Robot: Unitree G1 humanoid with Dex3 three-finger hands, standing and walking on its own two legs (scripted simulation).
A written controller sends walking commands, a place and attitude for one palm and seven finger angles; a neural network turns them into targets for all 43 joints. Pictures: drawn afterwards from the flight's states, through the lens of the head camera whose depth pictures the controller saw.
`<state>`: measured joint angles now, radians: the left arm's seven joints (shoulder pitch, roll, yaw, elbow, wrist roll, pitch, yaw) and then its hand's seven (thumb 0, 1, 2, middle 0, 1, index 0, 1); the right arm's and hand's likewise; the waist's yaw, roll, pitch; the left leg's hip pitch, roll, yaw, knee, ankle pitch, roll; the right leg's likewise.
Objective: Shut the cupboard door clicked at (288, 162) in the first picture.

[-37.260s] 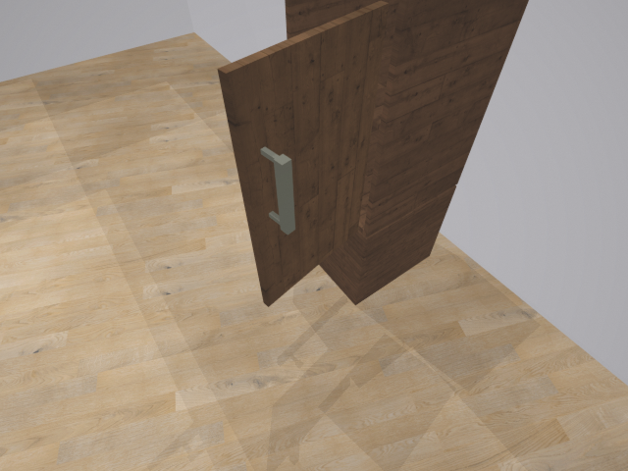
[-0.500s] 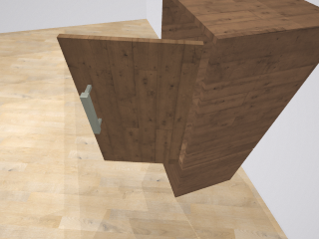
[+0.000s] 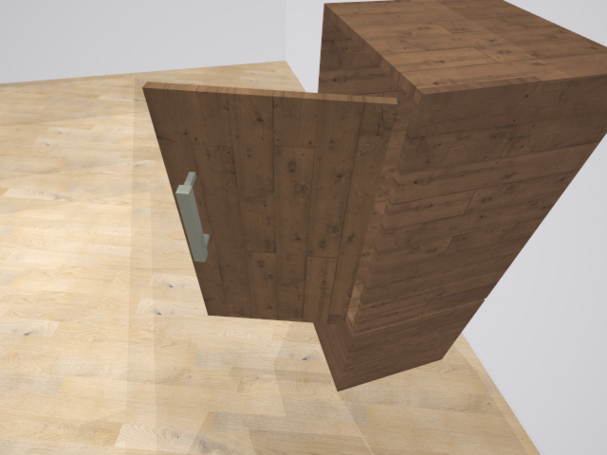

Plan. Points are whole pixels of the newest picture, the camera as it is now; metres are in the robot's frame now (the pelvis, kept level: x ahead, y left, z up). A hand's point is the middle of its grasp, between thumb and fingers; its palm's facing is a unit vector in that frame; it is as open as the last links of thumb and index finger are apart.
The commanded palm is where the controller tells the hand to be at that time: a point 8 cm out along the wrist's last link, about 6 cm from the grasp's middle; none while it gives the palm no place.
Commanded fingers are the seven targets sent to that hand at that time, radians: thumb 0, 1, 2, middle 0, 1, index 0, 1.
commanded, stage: look again from close up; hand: left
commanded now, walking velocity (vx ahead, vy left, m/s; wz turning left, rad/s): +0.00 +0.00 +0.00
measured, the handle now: (196, 218) +0.47 +0.22 +0.02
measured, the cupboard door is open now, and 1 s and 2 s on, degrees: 70 70 70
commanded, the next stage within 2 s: shuffle to correct the standing spot in 0.28 s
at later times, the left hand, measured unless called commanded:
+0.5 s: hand out of the picture -0.04 +0.20 -0.18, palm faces -0.02 -0.98 -0.17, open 7.4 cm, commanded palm none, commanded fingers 0.00 0.90 0.90 -0.20 -0.30 -0.20 -0.30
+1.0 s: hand out of the picture +0.01 +0.17 -0.18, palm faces -0.02 -0.99 -0.16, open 7.3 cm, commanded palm none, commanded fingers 0.00 0.90 0.90 -0.20 -0.30 -0.20 -0.30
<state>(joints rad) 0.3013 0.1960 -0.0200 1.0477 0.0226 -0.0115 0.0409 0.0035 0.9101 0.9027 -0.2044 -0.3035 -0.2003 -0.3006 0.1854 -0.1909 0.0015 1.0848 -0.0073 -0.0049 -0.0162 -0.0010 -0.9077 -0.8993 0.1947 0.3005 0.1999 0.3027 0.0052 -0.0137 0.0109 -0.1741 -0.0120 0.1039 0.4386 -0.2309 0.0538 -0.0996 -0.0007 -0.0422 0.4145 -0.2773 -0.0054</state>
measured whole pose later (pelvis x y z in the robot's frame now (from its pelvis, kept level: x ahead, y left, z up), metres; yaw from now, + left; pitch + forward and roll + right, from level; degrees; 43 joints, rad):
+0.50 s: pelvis -0.01 +0.04 +0.00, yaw -1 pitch -2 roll +0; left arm 0.34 0.16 -0.01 1.11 0.03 0.01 0.04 0.00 0.91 0.90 -0.20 -0.30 -0.20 -0.30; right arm 0.28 -0.15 -0.01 1.16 0.00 0.00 -0.02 0.00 -0.91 -0.90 0.20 0.30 0.20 0.30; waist 0.00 -0.03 0.03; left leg -0.17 -0.07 0.14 0.36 -0.18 0.10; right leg -0.14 -0.06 -0.01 0.44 -0.28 0.02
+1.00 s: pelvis +0.02 +0.02 +0.00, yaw -3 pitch +0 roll +0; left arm 0.33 0.10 0.00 1.07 0.03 0.00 0.07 0.01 0.92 0.90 -0.21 -0.30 -0.20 -0.30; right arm 0.26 -0.13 -0.02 1.12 0.00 0.01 -0.05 0.02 -0.93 -0.90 0.20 0.30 0.20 0.30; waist 0.00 -0.02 0.06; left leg -0.19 -0.03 0.16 0.47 -0.29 0.08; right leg -0.16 -0.03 -0.06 0.48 -0.32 0.00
